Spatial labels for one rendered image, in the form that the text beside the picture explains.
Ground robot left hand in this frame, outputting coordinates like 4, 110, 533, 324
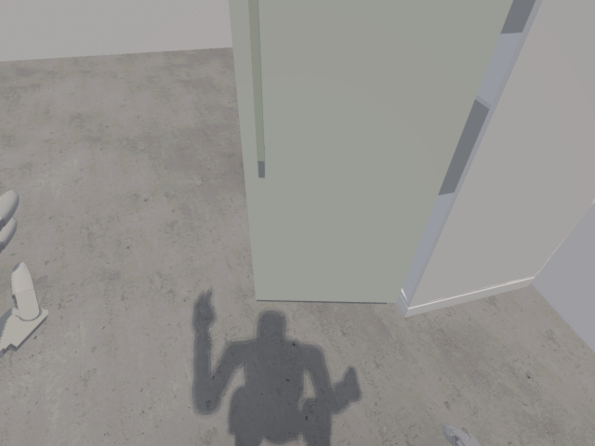
0, 190, 48, 359

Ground fridge door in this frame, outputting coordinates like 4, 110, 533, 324
229, 0, 513, 303

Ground robot right hand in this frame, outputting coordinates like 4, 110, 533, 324
443, 424, 482, 446

